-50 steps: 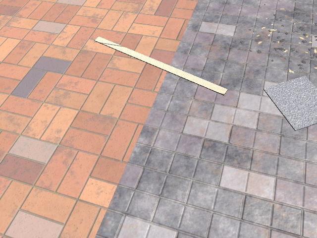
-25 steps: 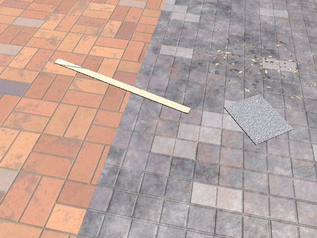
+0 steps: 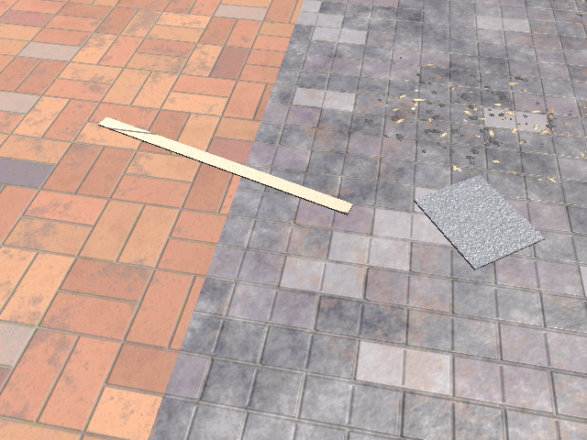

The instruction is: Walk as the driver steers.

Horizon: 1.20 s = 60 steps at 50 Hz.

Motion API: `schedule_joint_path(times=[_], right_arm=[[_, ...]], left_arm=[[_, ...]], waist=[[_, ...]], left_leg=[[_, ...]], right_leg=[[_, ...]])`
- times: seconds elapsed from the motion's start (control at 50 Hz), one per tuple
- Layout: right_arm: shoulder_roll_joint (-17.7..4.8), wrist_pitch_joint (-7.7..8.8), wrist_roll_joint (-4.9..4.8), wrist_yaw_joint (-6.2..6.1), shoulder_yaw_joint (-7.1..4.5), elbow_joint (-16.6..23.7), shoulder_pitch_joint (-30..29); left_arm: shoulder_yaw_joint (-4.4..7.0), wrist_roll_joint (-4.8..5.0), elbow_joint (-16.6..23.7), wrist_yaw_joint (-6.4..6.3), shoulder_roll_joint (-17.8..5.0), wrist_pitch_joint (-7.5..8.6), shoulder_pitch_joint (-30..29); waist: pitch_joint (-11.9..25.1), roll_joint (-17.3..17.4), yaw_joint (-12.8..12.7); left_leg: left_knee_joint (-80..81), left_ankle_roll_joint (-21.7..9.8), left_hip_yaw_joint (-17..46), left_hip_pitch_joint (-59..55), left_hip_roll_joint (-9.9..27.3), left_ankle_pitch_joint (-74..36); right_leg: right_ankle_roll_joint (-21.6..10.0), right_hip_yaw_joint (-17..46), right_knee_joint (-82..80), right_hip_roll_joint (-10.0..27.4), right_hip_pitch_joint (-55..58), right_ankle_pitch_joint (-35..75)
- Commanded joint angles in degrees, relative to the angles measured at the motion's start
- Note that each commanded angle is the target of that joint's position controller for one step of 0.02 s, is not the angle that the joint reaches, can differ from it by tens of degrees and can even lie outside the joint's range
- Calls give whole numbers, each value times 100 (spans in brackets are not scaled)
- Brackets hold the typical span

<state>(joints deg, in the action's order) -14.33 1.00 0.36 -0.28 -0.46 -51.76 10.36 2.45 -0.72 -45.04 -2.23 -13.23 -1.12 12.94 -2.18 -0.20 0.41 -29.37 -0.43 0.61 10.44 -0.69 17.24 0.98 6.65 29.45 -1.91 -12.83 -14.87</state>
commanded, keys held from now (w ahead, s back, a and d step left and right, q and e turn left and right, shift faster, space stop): no key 0.78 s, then w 0.22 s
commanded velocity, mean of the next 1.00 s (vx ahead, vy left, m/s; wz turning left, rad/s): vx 0.04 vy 0.00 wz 0.00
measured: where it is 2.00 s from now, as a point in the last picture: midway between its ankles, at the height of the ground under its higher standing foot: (322, 410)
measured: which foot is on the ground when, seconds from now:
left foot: down 0.00-1.00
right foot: down 0.00-0.84, up 0.86-1.00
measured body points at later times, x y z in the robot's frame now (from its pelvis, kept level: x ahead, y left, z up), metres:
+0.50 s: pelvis +0.00 +0.01 +0.00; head +0.01 +0.01 +0.45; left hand +0.06 +0.27 -0.14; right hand +0.06 -0.25 -0.14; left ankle -0.01 +0.12 -0.74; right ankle +0.01 -0.13 -0.74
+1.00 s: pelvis +0.03 +0.00 +0.01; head +0.03 -0.01 +0.46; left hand +0.07 +0.26 -0.13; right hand +0.02 -0.27 -0.15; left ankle -0.02 +0.12 -0.74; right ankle +0.02 -0.12 -0.71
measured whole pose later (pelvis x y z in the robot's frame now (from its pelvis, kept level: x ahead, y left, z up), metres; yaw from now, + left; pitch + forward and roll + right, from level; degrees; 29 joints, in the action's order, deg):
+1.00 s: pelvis +0.03 +0.00 +0.01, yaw +0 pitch +0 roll +0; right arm -14.6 2.1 -1.3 -1.7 -1.9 -59.9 20.6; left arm 1.6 1.5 -61.8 -1.0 -13.0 3.2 14.6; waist 0.8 1.5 1.7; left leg -22.8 -2.1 1.0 6.1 -0.7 17.0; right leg -1.8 -0.9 43.5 0.7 -18.8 -25.4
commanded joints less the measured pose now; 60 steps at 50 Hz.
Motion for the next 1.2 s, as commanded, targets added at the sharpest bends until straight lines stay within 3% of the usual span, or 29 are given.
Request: schedule_joint_path(times=[0.02,0.36,0.78,0.82,0.84,0.88,0.9,0.94,1.0,1.04,1.06,1.08,1.1,1.12,1.14,1.16,1.2], right_arm=[[-639,71,-7,-29,-126,147,-40],[-612,53,-22,-81,-81,-455,198],[-476,27,-31,-107,-40,-720,612],[-527,2,-57,-139,-66,-788,750],[-748,-13,-103,-165,-139,-768,783],[-1111,19,-152,-196,-272,-752,1049],[-1164,71,-138,-205,-316,-729,1074],[-1001,178,-103,-179,-317,-643,1035],[-958,203,-237,-147,-333,-469,788],[-1033,140,-278,-124,-348,-414,699],[-954,135,-258,-112,-318,-384,721],[-683,173,-212,-82,-228,-315,607],[-211,249,-100,-37,-95,-148,530],[-245,350,-213,-48,-133,36,488],[-540,434,-335,-30,-189,88,388],[-646,496,-354,19,-216,74,360],[-739,541,-209,40,-297,28,302]], left_arm=[[167,6,180,-34,-647,62,28],[132,46,-799,-86,-618,73,62],[1,68,-1606,-102,-516,85,174],[-33,85,-1688,-111,-399,75,253],[-28,109,-1652,-112,-412,93,187],[-48,129,-1433,-58,-415,246,-150],[-53,158,-1343,-9,-412,348,-308],[-17,215,-1281,93,-459,499,-361],[0,254,-1296,189,-407,662,-287],[54,238,-1624,219,-354,676,422],[101,232,-1809,210,-389,640,866],[153,236,-1896,190,-519,623,1330],[252,212,-1917,142,-1058,613,1971],[266,107,-1984,241,-1340,699,2190],[158,110,-1812,279,-1037,793,1558],[77,121,-1641,314,-766,845,1103],[-3,110,-1471,365,-622,836,723]], waist=[[177,9,-10],[50,30,25],[-40,43,10],[5,211,36],[-138,469,84],[-518,1013,242],[-751,1016,267],[-837,797,207],[-531,626,31],[-229,570,-301],[-107,436,-462],[4,-11,-679],[335,-1444,-813],[278,-1727,-753],[-283,-891,-476],[-520,-656,-329],[-508,-446,-166]], left_leg=[[633,-93,321,311,293,-595],[832,-165,329,193,255,-686],[902,-210,320,121,211,-851],[1129,-314,423,122,198,773],[1332,-509,753,191,377,1826],[2080,-1135,2188,220,1450,3156],[2321,-1396,2701,338,1861,3047],[2338,-1487,2794,-89,2052,2298],[2066,-1072,1673,-67,1484,1184],[1565,-933,1027,758,1041,951],[1182,-860,867,1120,861,885],[192,-647,505,1608,562,486],[-1944,-235,-250,2445,25,782],[-3241,-255,185,3264,-243,1520],[-3889,-381,531,3767,207,1107],[-3949,-476,539,3859,438,454],[-3465,-453,383,3618,714,-368]], right_leg=[[-115,224,-372,268,333,1216],[-27,68,-547,220,348,1150],[7,-50,-641,217,234,1018],[-15,-336,-400,-24,120,-111],[-45,-564,7,-201,-213,-863],[-128,-709,1108,-38,-1111,-1096],[-183,-594,1600,223,-1411,-1029],[-291,-421,2144,552,-2086,-1401],[-361,-709,793,517,-1229,-931],[-254,-1194,-144,77,452,215],[-206,-1229,-257,-58,1099,277],[-332,-560,-579,363,1732,2],[-850,1518,-1424,1699,2319,-878],[-1580,3477,-2113,2487,2216,-1977],[-1588,3251,-2151,2508,1857,-2362],[-1369,2527,-2170,2203,1623,-1974],[-1046,1373,-2213,1729,1447,-406]])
